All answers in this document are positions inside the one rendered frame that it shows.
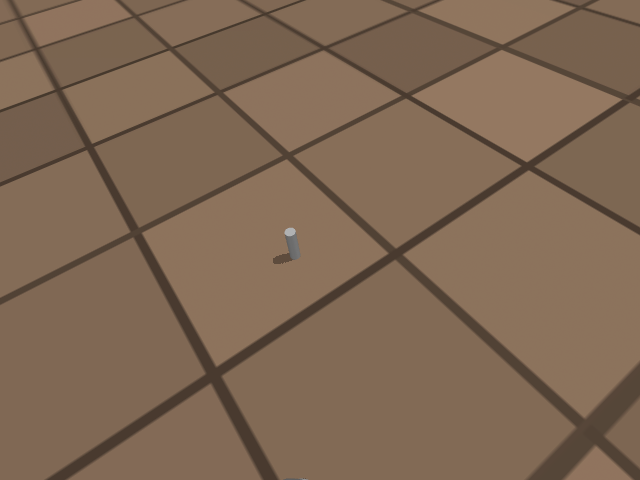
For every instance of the can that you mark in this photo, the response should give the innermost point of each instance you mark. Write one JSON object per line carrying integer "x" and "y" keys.
{"x": 292, "y": 243}

